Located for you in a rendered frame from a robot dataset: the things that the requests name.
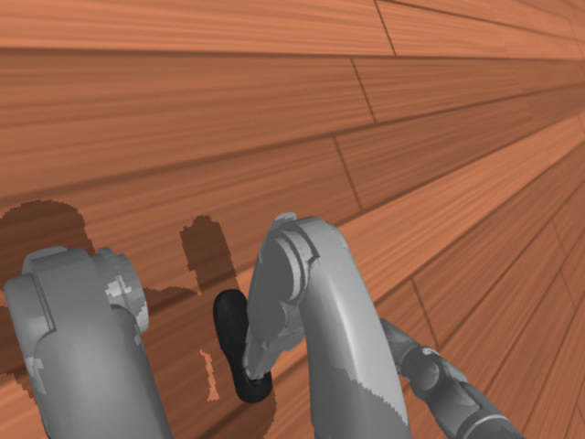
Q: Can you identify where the right robot arm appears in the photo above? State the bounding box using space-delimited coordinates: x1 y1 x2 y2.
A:
400 346 526 439

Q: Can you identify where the right robot hand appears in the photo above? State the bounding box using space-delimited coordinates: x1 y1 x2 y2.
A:
380 318 421 375

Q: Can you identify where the right robot foot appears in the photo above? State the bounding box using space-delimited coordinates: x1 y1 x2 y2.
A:
213 289 272 403

